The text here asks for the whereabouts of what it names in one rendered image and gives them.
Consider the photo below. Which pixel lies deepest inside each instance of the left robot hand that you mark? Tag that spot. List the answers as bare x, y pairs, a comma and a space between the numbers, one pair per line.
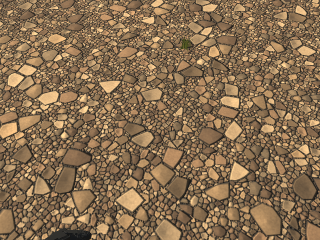
65, 234

